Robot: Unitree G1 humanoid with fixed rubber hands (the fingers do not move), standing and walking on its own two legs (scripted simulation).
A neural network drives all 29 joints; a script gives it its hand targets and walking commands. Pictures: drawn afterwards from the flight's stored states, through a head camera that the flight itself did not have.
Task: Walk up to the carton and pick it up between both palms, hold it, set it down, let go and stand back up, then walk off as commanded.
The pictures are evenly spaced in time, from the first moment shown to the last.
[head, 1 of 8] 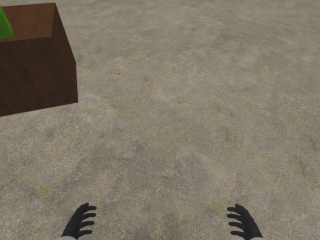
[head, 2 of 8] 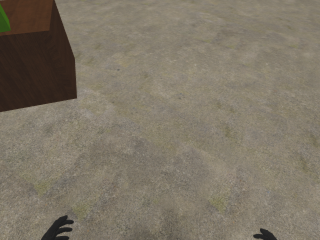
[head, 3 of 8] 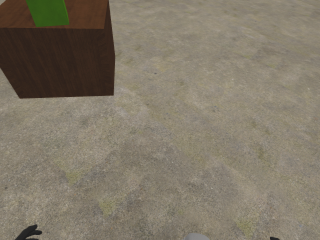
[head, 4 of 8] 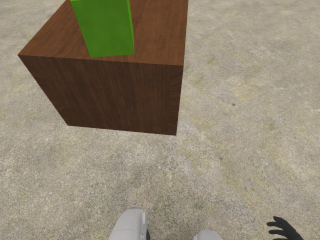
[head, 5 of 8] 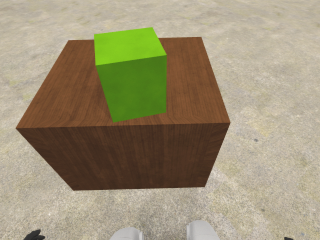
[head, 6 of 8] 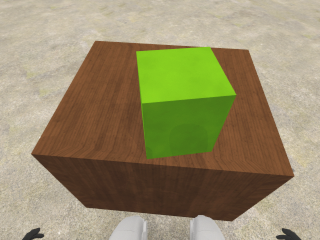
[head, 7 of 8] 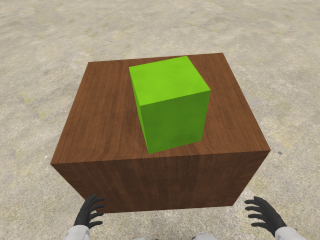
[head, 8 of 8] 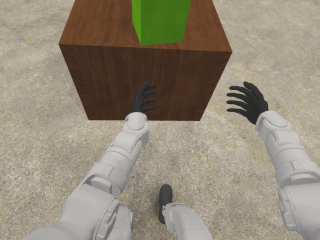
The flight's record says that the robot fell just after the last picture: yes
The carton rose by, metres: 0.00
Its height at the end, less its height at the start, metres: +0.00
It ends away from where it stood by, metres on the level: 0.00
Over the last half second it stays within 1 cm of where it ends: yes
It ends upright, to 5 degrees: yes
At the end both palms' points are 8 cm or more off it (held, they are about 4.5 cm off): yes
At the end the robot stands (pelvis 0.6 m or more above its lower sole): yes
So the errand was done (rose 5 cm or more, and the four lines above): no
